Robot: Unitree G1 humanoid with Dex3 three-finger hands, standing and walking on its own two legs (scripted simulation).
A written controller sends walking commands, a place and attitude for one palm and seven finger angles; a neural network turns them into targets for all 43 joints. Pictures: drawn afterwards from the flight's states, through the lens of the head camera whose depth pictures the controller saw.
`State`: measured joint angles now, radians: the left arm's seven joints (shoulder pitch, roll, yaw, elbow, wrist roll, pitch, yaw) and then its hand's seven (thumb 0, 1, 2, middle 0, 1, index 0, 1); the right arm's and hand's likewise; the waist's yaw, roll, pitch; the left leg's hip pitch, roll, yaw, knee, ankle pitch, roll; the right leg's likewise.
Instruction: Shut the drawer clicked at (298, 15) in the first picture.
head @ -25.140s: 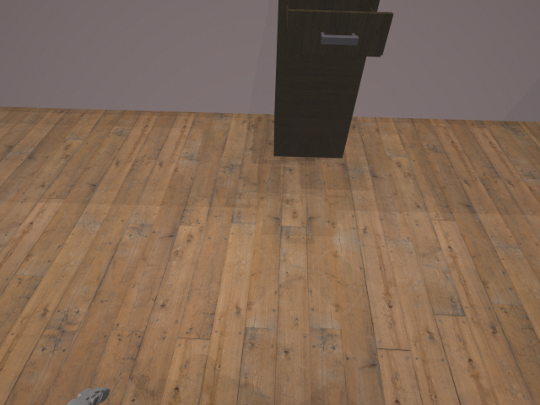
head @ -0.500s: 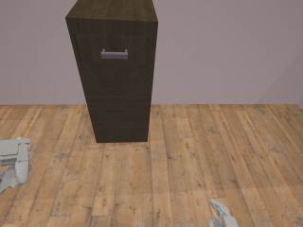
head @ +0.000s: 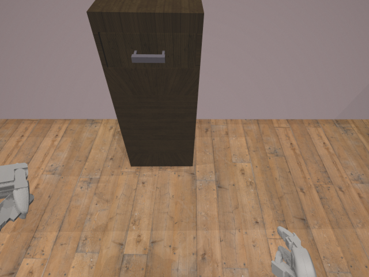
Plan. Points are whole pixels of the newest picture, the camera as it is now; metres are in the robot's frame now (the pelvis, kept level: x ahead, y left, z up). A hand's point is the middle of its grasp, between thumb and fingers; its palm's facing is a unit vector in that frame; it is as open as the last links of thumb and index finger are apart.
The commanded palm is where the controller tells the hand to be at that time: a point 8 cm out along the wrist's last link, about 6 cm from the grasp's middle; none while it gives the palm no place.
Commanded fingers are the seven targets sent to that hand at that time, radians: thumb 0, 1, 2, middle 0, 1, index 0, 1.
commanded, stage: let the arm hang, fingers relaxed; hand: left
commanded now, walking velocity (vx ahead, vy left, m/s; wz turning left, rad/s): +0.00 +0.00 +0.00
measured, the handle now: (149, 55) +0.87 +0.19 +0.04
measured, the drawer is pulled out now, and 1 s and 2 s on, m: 0.00 0.00 0.00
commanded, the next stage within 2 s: look to check the result in 1.20 s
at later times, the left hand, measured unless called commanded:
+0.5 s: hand out of the picture +0.00 +0.23 -0.18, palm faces +0.07 -0.98 -0.21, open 3.6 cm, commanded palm none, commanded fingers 0.00 0.90 0.90 -0.56 -0.69 -0.56 -0.69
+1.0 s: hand out of the picture -0.05 +0.20 -0.17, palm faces +0.05 -0.98 -0.18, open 7.3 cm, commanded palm none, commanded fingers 0.00 0.90 0.90 -0.20 -0.30 -0.20 -0.30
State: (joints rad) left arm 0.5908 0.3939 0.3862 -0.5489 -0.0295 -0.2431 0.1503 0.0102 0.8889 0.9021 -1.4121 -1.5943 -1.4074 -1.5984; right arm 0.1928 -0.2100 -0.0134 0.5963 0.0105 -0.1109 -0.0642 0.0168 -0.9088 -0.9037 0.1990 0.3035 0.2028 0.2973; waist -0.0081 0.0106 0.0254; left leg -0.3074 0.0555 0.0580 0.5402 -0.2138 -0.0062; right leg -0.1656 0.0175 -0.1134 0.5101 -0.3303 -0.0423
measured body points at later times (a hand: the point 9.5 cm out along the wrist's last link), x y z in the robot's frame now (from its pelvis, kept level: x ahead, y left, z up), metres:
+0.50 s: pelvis -0.01 +0.03 +0.00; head +0.02 +0.06 +0.45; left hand -0.01 +0.28 -0.16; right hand +0.05 -0.21 -0.13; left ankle +0.04 +0.13 -0.73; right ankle -0.03 -0.08 -0.73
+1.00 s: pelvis -0.02 +0.03 +0.01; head -0.02 +0.03 +0.46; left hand -0.06 +0.25 -0.15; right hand -0.04 -0.17 -0.16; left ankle +0.05 +0.13 -0.73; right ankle -0.03 -0.08 -0.73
